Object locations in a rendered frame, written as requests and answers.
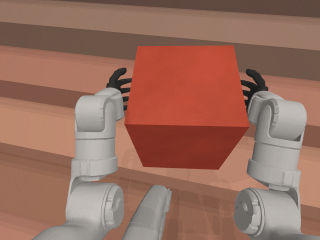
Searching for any robot left forearm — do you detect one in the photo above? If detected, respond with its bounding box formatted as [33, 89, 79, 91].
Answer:
[65, 87, 124, 219]

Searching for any robot right forearm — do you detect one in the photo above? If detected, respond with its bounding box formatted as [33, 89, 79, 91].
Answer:
[246, 91, 307, 226]

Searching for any robot right hand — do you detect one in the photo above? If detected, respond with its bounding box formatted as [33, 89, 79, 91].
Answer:
[240, 69, 268, 112]

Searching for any carton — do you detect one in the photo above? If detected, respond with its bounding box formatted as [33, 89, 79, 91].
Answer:
[124, 45, 250, 170]

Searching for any robot left upper arm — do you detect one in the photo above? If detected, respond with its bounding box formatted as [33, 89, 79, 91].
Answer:
[32, 182, 125, 240]

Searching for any robot right upper arm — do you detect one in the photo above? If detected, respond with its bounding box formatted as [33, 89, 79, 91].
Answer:
[233, 187, 320, 240]

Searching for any robot left thigh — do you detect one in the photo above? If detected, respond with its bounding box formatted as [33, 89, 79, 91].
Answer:
[121, 184, 172, 240]

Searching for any left robot shin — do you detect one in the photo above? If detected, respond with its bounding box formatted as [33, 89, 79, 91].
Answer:
[150, 186, 166, 240]

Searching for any robot left hand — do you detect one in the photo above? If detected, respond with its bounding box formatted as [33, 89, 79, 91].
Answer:
[106, 67, 132, 111]

